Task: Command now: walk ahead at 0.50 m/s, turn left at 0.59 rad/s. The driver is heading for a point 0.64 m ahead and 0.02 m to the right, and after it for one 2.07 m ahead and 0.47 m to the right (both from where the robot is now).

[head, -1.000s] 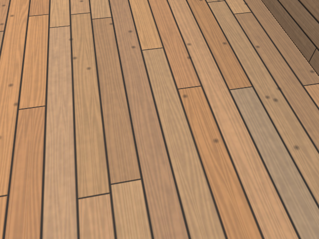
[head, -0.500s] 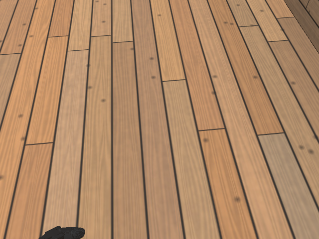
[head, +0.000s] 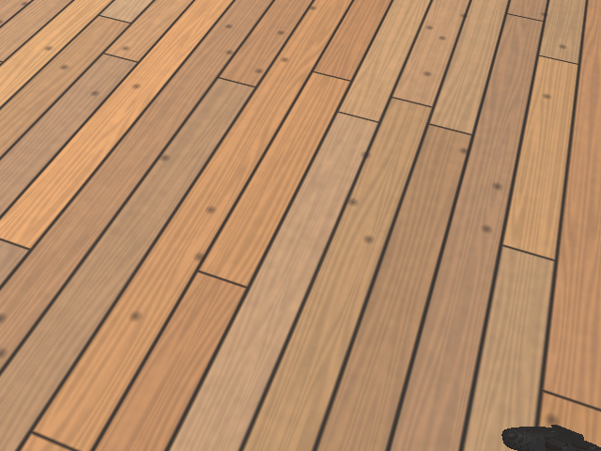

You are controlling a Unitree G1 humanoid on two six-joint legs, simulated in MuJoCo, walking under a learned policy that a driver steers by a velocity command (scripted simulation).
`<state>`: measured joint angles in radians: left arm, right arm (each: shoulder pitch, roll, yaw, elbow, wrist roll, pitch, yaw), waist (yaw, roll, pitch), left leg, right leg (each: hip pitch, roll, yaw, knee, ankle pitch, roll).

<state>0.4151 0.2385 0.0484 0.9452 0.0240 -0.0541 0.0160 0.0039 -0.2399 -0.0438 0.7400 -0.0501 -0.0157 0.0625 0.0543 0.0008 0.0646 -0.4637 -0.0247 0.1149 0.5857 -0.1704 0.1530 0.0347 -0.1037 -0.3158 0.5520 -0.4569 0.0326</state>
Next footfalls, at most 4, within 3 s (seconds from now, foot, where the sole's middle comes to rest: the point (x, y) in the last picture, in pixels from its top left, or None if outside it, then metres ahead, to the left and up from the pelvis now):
0.54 right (341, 428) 0.49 -0.04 -0.75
1.02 left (253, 353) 0.65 0.17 -0.75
1.46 right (343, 407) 0.53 -0.04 -0.75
1.96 left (265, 373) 0.60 0.13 -0.75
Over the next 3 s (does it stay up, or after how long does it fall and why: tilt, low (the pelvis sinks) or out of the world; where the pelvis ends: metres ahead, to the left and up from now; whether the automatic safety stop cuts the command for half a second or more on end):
stays up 0.84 -0.13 0.02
